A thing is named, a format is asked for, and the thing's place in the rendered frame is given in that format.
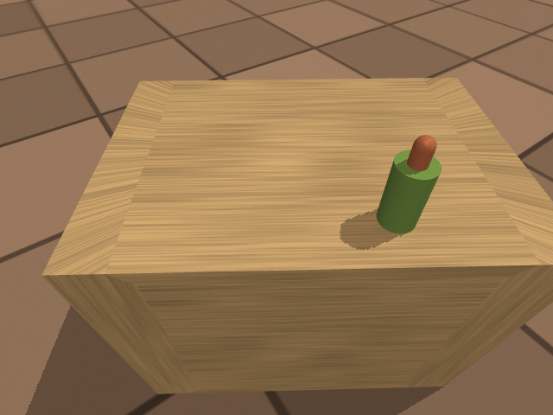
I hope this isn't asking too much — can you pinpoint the bottle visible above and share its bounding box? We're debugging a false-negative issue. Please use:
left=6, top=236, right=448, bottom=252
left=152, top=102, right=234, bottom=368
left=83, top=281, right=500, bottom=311
left=377, top=135, right=442, bottom=234

